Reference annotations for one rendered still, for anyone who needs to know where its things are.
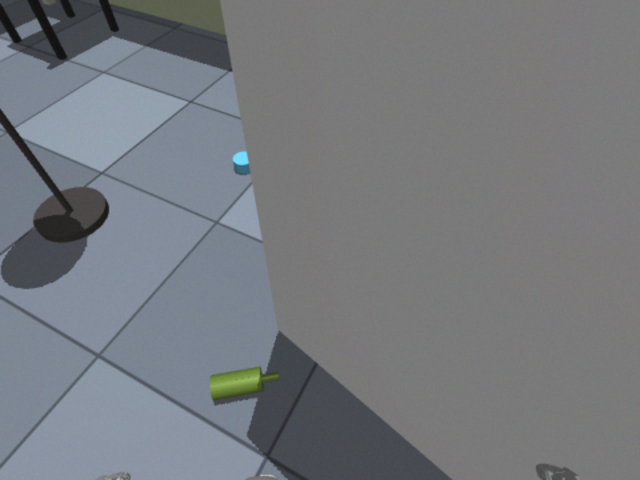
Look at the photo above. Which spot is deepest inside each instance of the right robot hand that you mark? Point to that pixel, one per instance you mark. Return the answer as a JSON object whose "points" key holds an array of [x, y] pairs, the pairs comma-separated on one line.
{"points": [[549, 472]]}

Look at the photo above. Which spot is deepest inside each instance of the floor lamp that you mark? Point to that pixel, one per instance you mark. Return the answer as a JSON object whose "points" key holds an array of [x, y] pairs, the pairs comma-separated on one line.
{"points": [[68, 215]]}

